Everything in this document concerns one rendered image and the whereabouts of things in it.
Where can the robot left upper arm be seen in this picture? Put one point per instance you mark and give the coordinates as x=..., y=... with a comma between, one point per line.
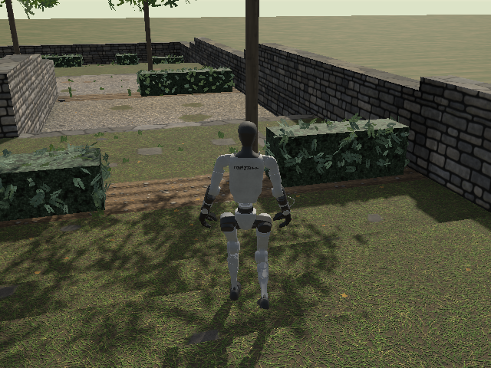
x=222, y=161

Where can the robot right forearm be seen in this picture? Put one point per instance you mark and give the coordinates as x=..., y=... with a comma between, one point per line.
x=283, y=203

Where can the robot left forearm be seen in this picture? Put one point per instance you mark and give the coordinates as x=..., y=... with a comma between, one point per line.
x=207, y=202

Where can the robot right upper arm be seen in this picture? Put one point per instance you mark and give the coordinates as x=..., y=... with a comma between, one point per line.
x=274, y=174

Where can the left robot shin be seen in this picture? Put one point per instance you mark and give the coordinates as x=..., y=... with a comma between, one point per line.
x=233, y=265

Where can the robot right hand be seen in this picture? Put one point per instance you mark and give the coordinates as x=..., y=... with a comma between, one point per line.
x=287, y=218

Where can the robot left hand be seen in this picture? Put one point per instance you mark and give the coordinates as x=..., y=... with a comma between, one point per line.
x=210, y=216

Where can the robot right thigh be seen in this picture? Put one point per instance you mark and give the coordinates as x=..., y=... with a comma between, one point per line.
x=263, y=229

